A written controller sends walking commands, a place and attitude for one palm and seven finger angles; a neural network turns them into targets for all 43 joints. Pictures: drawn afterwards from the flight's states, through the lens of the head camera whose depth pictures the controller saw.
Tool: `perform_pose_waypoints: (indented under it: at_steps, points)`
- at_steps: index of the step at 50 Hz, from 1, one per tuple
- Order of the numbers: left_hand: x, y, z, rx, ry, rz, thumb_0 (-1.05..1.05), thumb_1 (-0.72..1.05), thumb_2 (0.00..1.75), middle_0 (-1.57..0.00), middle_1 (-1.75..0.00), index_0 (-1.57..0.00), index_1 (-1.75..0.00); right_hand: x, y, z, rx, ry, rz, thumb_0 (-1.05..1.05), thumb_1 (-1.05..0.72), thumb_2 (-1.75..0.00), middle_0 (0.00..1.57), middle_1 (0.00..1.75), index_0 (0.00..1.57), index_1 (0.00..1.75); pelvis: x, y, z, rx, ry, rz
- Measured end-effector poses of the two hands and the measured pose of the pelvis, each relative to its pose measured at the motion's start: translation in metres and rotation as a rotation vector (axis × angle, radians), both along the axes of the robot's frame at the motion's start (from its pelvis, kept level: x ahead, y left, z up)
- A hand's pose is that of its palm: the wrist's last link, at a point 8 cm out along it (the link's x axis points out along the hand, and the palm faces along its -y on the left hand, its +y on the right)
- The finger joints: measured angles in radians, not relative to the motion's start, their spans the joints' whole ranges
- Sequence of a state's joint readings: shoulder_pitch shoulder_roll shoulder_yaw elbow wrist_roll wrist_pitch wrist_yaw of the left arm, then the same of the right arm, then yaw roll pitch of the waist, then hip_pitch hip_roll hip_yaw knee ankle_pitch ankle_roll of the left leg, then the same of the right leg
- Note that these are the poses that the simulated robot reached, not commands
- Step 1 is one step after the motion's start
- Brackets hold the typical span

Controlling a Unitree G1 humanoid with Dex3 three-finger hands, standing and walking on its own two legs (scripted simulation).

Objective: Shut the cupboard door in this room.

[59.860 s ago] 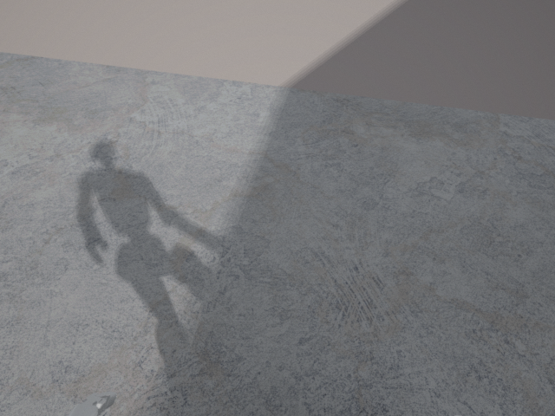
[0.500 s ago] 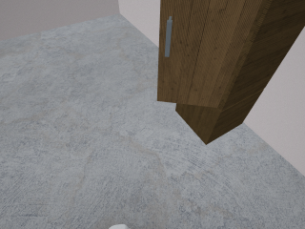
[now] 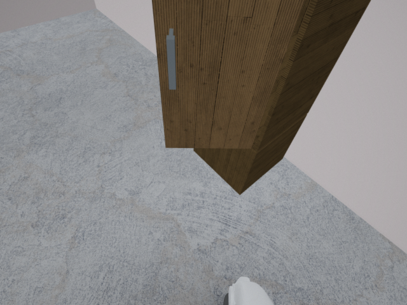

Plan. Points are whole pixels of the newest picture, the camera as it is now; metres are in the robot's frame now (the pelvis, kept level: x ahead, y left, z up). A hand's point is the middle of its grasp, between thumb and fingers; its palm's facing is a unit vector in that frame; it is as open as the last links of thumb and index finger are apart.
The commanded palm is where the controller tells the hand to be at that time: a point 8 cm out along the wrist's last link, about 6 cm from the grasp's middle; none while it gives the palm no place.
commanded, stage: take the last steps up to it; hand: left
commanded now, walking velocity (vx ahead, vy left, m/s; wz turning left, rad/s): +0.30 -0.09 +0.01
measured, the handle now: (172, 60) +0.69 +0.09 +0.08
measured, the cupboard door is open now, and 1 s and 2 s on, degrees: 51 51 51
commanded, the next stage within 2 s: come to a stop and stand still in 0.40 s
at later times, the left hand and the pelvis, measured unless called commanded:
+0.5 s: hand (157, 289) +0.18 +0.10 -0.19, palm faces +0.10 -0.99 -0.14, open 7.3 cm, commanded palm none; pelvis +0.19 -0.07 -0.01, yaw +2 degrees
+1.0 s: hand (156, 247) +0.27 +0.11 -0.18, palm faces +0.06 -0.97 -0.25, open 7.4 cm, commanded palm none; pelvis +0.23 -0.09 -0.01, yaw +2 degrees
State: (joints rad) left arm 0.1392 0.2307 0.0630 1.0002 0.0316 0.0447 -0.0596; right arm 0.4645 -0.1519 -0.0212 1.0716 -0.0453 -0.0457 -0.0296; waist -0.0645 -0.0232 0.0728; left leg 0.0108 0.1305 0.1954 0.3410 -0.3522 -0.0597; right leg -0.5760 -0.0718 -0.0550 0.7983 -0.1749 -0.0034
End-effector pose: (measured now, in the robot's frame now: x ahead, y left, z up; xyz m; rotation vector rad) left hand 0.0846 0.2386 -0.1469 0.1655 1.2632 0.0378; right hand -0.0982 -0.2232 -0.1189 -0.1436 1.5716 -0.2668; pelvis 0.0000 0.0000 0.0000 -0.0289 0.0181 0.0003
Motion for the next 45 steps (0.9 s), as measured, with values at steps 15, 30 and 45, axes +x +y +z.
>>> perform_pose_waypoints:
  at_steps: [15,30,45]
  points:
    - [0.097,-0.071,0.013,0.065,-0.075,0.084,-0.02,0.94,0.9,-0.21,-0.3,-0.2,-0.3,0.207,-0.075,-0.025,0.053,-0.183,0.069,0.0,-0.91,-0.9,0.2,0.3,0.19,0.3,0.114,-0.068,0.0,0.018,-0.009,0.036]
    - [0.096,-0.098,-0.022,-0.03,0.178,0.185,0.0,0.91,0.9,-0.2,-0.29,-0.2,-0.3,0.408,-0.054,-0.016,0.035,-0.421,0.227,0.0,-0.91,-0.9,0.2,0.3,0.19,0.3,0.218,-0.064,-0.011,0.027,-0.029,0.03]
    - [0.164,-0.088,0.001,0.104,0.08,0.142,0.0,0.91,0.9,-0.2,-0.29,-0.2,-0.3,0.396,-0.103,-0.032,0.027,-0.265,0.136,-0.01,-0.92,-0.9,0.2,0.3,0.2,0.3,0.234,-0.09,-0.009,0.038,-0.013,0.042]
